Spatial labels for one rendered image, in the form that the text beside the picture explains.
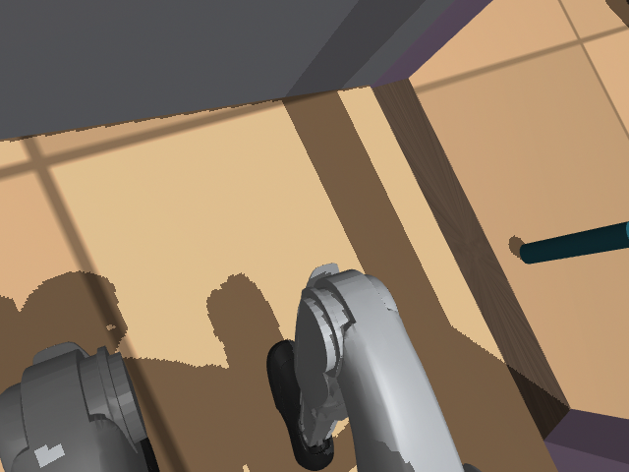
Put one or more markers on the right robot foot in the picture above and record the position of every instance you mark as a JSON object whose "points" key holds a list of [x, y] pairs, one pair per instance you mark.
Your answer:
{"points": [[286, 394]]}

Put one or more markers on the left robot foot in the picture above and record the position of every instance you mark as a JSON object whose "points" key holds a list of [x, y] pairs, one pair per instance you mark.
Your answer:
{"points": [[149, 456]]}

